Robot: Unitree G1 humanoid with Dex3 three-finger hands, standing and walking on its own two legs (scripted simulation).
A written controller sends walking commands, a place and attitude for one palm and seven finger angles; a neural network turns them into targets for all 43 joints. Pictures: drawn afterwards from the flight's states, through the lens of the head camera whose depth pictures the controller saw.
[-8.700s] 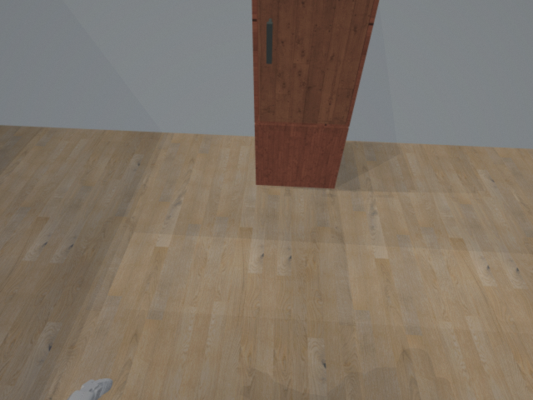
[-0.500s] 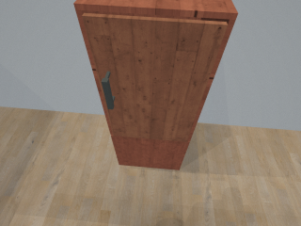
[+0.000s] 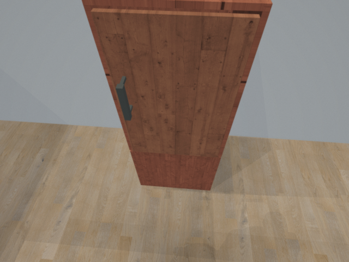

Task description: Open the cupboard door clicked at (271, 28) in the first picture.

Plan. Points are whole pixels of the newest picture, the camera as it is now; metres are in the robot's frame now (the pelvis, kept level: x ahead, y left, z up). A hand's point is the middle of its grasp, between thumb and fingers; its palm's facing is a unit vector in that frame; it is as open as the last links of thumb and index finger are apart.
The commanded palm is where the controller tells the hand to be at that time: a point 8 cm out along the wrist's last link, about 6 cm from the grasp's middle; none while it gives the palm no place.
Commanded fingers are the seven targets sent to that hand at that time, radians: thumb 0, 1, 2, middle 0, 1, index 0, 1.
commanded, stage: come to a stop and stand still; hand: left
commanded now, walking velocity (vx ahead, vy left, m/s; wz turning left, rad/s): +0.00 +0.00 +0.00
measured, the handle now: (125, 99) +0.55 +0.19 +0.02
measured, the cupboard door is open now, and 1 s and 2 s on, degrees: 0 0 0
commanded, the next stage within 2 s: look again from close up in 1.12 s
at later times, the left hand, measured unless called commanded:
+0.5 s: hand out of the picture -0.01 +0.21 -0.16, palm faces +0.02 -0.97 -0.26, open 7.3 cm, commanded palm none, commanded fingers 0.00 0.90 0.90 -0.20 -0.30 -0.20 -0.30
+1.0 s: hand out of the picture -0.02 +0.25 -0.15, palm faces +0.00 -0.96 -0.27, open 7.3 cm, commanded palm none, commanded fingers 0.00 0.90 0.90 -0.20 -0.30 -0.20 -0.30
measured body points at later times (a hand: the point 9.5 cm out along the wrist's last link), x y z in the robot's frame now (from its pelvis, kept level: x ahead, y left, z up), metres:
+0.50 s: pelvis -0.03 +0.01 +0.01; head -0.05 +0.00 +0.46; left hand -0.01 +0.26 -0.14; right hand +0.01 -0.25 -0.14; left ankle -0.01 +0.12 -0.72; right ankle -0.02 -0.10 -0.72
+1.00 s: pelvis -0.06 +0.03 +0.02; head -0.07 +0.04 +0.47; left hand -0.02 +0.30 -0.13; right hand -0.02 -0.25 -0.12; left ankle -0.01 +0.12 -0.72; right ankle -0.02 -0.10 -0.72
